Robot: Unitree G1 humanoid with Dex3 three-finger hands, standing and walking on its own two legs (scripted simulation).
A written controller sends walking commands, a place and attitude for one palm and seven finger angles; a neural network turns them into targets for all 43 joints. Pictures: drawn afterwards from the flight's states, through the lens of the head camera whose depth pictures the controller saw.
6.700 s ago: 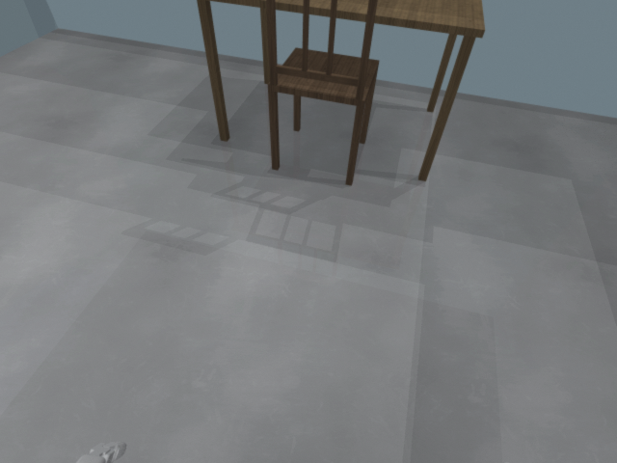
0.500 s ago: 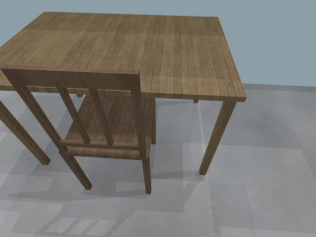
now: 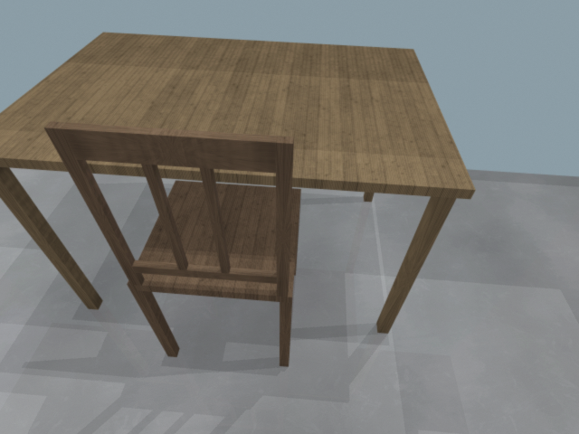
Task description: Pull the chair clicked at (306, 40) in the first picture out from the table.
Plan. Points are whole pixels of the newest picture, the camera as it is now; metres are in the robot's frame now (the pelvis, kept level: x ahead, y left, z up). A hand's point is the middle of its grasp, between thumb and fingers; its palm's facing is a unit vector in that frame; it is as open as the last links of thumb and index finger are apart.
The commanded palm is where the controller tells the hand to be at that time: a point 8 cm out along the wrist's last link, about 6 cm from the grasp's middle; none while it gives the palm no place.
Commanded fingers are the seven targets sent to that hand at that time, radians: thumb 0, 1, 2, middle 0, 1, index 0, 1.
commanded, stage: look again from close up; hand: left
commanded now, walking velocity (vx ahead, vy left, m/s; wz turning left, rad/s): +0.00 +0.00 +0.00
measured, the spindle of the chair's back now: (168, 222) +0.52 +0.28 -0.06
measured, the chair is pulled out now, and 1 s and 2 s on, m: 0.00 0.00 0.00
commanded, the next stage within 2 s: shuffle to correct the standing spot in 0.82 s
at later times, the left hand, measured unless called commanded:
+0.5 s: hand out of the picture +0.00 +0.17 -0.18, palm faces +0.01 -0.99 -0.15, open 7.3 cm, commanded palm none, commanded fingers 0.00 0.90 0.90 -0.20 -0.30 -0.20 -0.30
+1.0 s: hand out of the picture +0.01 +0.17 -0.18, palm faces +0.02 -0.99 -0.17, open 7.3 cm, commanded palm none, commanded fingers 0.00 0.90 0.90 -0.20 -0.30 -0.20 -0.30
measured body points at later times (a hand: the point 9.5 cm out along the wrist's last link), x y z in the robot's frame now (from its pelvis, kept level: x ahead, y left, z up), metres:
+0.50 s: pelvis +0.02 +0.01 +0.00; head +0.03 +0.02 +0.45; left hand +0.00 +0.22 -0.17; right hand +0.02 -0.21 -0.15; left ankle +0.01 +0.09 -0.74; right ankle -0.01 -0.12 -0.74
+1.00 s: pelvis +0.03 +0.00 +0.00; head +0.04 +0.01 +0.45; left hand +0.01 +0.22 -0.16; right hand +0.02 -0.21 -0.16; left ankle +0.01 +0.09 -0.74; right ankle -0.01 -0.12 -0.74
